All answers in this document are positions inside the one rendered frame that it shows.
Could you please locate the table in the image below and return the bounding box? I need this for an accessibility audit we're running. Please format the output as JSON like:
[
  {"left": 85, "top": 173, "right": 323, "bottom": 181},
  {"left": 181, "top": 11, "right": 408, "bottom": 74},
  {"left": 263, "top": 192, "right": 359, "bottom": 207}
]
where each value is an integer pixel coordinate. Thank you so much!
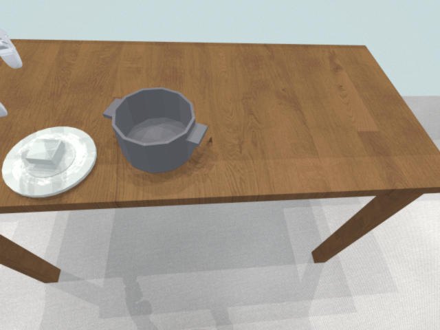
[{"left": 0, "top": 39, "right": 440, "bottom": 283}]

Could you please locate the robot left hand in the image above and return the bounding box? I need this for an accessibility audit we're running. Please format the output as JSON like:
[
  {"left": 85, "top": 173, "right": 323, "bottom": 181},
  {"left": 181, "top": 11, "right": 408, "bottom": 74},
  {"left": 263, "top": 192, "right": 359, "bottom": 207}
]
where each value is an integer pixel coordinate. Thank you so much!
[{"left": 0, "top": 28, "right": 23, "bottom": 117}]

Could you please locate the knob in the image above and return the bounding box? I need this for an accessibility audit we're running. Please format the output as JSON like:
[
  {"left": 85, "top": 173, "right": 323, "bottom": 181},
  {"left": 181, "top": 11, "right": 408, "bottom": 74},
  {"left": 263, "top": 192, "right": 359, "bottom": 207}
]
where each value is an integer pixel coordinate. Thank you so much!
[{"left": 25, "top": 138, "right": 65, "bottom": 165}]

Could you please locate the pot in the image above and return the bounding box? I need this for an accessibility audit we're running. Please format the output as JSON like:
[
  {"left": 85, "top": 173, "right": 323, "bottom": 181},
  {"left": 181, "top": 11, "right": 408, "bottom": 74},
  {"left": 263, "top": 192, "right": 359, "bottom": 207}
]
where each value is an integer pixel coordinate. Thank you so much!
[{"left": 103, "top": 87, "right": 208, "bottom": 173}]

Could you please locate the lid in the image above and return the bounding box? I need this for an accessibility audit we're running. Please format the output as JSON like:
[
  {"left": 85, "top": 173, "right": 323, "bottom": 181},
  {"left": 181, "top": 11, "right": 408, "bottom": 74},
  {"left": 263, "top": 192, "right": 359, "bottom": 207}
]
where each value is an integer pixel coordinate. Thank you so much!
[{"left": 2, "top": 126, "right": 97, "bottom": 197}]

